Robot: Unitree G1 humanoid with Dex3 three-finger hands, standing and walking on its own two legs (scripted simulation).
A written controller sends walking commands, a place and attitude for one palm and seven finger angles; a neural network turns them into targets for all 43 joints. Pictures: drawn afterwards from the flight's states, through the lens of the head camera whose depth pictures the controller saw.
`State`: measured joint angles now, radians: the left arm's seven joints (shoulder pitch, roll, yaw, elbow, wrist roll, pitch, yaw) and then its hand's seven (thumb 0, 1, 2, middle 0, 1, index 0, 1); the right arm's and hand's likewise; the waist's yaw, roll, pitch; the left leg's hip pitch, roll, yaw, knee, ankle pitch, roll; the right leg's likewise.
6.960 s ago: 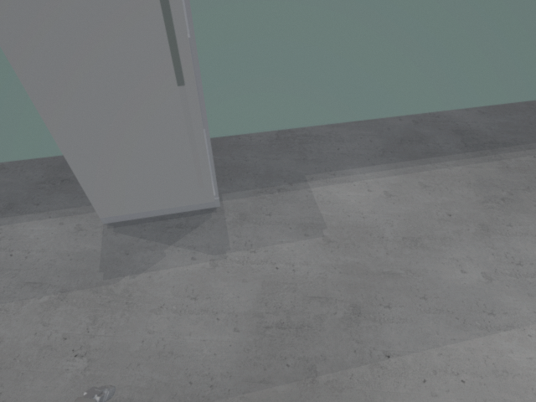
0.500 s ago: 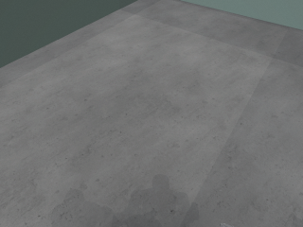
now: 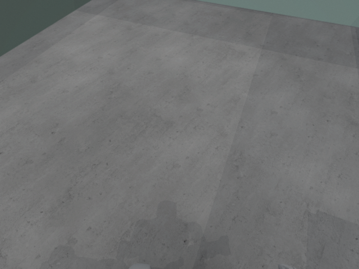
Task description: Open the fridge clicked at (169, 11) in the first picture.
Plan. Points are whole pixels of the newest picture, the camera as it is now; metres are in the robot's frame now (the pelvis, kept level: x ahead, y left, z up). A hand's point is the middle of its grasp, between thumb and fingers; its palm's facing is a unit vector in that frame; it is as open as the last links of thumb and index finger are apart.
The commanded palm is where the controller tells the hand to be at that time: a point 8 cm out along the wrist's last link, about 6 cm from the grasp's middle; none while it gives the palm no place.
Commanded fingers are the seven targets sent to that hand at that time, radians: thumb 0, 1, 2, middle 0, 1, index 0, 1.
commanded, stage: turn to face it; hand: right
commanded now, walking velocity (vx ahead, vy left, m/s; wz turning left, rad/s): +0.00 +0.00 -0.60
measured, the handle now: out of the picture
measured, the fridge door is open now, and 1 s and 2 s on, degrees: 0 0 0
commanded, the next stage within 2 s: none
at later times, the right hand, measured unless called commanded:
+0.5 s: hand out of the picture -0.04 -0.17 -0.17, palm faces +0.36 +0.89 -0.27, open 7.4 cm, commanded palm none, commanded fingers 0.00 -0.90 -0.90 0.20 0.30 0.20 0.30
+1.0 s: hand out of the picture +0.01 -0.22 -0.15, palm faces +0.58 +0.76 -0.28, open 7.4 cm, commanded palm none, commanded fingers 0.00 -0.90 -0.90 0.20 0.30 0.20 0.30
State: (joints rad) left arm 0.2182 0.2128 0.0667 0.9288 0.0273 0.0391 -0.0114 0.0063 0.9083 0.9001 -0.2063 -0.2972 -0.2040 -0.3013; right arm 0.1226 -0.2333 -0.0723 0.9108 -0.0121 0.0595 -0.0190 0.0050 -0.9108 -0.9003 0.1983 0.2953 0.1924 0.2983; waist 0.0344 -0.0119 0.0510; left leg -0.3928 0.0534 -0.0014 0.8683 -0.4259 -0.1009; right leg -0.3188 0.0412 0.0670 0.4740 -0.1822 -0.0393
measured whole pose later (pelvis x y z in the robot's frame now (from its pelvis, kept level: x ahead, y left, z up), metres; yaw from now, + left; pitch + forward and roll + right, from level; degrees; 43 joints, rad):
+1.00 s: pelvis +0.02 +0.03 -0.01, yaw -38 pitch +1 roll -1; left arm 0.22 0.23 0.07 0.91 0.02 0.05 -0.02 0.01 0.91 0.90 -0.21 -0.30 -0.20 -0.30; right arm 0.12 -0.23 -0.04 0.83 -0.01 0.03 -0.01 0.00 -0.91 -0.90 0.20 0.30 0.19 0.30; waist 0.04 -0.02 0.06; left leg -0.30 0.04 0.03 0.59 -0.31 -0.09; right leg -0.30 0.05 0.13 0.57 -0.29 0.02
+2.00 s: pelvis -0.01 +0.02 +0.00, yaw -74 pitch +1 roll +2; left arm 0.27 0.21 0.06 0.93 0.03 0.05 -0.01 0.01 0.91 0.90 -0.21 -0.30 -0.20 -0.30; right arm 0.08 -0.24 -0.06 0.86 -0.01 0.05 -0.02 0.00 -0.91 -0.90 0.20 0.30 0.19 0.30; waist 0.06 -0.01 0.05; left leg -0.39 0.03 -0.02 0.85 -0.43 -0.10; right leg -0.29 0.10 0.17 0.46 -0.17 -0.07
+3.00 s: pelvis -0.01 +0.03 +0.00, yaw -104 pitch -2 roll +0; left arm 0.22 0.19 0.04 0.95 0.03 0.04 0.00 0.01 0.91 0.90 -0.21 -0.30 -0.20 -0.30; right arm 0.16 -0.22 -0.04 0.91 -0.01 0.05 -0.02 0.00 -0.91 -0.90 0.20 0.30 0.19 0.30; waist 0.02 -0.01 0.05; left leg -0.34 0.05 0.03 0.78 -0.42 -0.08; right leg -0.22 0.05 0.07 0.48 -0.23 -0.02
